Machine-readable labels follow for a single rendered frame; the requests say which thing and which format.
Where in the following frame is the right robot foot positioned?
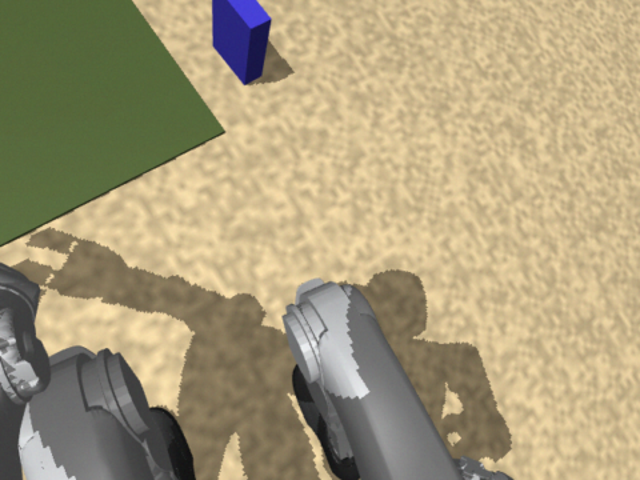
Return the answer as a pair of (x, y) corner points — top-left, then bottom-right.
(292, 365), (360, 480)

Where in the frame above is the left robot foot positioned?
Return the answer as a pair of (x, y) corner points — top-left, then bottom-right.
(150, 407), (196, 480)

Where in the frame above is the right robot hand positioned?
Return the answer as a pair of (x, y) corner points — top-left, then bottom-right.
(452, 455), (514, 480)

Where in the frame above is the left robot arm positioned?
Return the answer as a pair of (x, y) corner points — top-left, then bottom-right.
(0, 262), (51, 480)

